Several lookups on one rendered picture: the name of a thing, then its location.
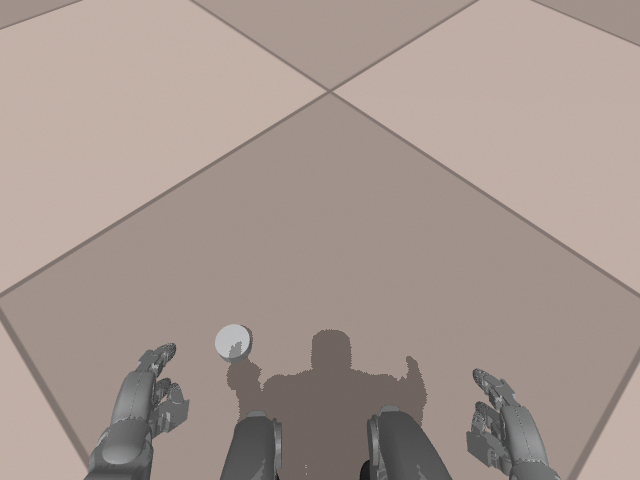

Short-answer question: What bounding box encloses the right robot arm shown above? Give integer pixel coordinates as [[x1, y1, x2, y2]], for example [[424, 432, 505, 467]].
[[509, 462, 561, 480]]

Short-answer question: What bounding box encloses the left robot hand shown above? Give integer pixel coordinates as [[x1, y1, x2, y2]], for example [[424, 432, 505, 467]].
[[110, 343, 189, 439]]

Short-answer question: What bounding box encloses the right robot hand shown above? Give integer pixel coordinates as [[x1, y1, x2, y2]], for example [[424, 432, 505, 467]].
[[466, 369, 549, 476]]

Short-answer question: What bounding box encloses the tin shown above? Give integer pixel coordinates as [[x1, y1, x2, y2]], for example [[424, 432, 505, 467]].
[[215, 324, 252, 363]]

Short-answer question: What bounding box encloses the left robot arm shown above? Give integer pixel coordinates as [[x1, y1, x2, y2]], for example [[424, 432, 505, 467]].
[[84, 419, 154, 480]]

